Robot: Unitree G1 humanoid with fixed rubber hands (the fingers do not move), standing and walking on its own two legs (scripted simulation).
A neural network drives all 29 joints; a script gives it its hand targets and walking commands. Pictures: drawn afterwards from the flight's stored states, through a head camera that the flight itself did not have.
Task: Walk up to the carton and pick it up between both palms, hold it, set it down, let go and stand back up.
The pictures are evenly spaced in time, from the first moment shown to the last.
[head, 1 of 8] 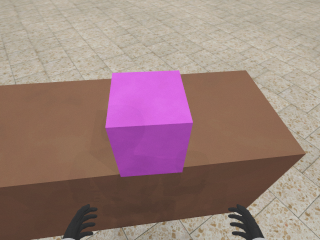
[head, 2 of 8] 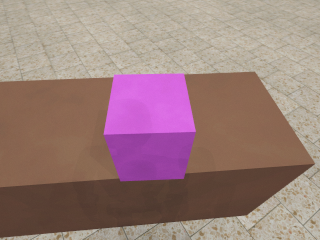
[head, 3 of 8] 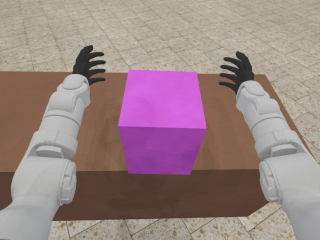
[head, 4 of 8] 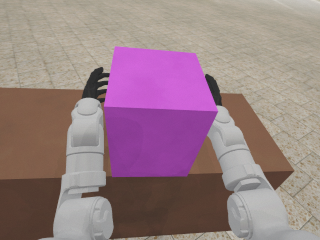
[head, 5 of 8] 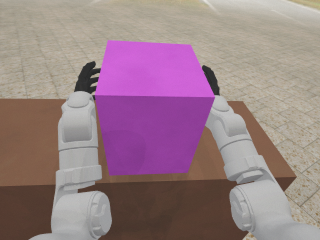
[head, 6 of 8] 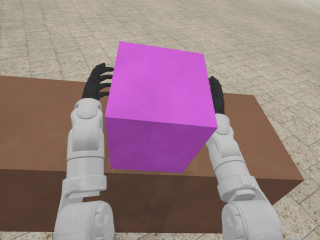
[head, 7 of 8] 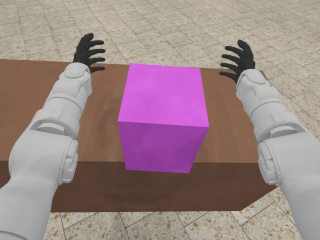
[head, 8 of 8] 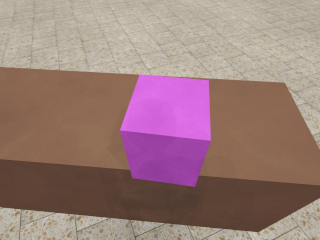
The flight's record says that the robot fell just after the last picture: no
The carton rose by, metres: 0.21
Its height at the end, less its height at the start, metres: +0.00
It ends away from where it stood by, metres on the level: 0.02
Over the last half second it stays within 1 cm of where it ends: yes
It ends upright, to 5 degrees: yes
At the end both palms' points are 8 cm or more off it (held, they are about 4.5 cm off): yes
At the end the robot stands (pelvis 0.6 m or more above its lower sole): yes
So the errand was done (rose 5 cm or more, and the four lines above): yes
